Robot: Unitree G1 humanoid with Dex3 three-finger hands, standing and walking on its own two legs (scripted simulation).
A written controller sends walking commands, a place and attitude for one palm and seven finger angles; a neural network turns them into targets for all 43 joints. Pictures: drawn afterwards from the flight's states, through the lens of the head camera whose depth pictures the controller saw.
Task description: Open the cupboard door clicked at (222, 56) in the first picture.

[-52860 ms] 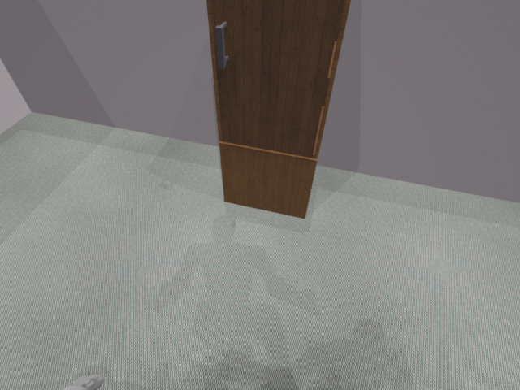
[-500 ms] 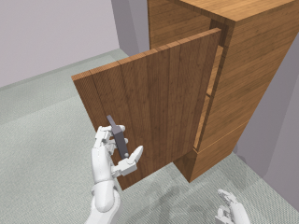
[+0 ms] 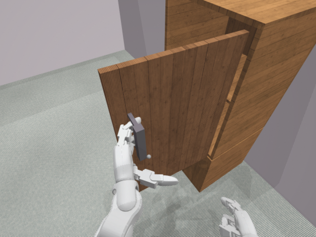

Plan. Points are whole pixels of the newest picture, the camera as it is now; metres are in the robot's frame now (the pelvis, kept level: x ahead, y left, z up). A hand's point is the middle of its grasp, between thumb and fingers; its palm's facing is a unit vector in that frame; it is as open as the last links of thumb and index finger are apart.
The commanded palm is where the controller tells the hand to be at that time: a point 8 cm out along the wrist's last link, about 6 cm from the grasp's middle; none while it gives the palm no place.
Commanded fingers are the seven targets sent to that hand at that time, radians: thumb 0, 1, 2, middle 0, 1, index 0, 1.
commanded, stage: slide the hand sideways off the handle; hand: left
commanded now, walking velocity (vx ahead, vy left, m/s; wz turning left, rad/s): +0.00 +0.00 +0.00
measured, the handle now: (136, 137) +0.34 +0.08 +0.09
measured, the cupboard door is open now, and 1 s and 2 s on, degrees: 86 88 88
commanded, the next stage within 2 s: draw the hand back to the body in 1.28 s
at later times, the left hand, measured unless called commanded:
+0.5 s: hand (141, 174) +0.24 +0.06 +0.08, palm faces -0.14 -0.99 +0.02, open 16.4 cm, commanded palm +0.22 +0.11 +0.09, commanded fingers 0.00 -0.50 0.30 -0.15 -0.30 -0.15 -0.30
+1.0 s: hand (117, 187) +0.21 +0.11 +0.08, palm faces -0.10 -0.99 -0.02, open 16.3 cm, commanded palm +0.18 +0.17 +0.09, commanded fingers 0.00 -0.50 0.30 -0.15 -0.30 -0.15 -0.30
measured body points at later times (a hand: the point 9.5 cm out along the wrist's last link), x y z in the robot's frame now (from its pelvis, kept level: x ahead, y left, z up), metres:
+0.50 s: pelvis +0.01 +0.00 +0.00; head +0.01 +0.00 +0.45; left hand +0.24 +0.11 +0.08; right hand +0.19 -0.21 -0.07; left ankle +0.01 +0.12 -0.71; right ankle +0.02 -0.10 -0.71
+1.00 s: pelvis +0.03 -0.01 -0.01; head +0.04 -0.02 +0.44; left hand +0.21 +0.16 +0.08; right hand +0.21 -0.23 -0.08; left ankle +0.01 +0.12 -0.71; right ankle +0.02 -0.10 -0.71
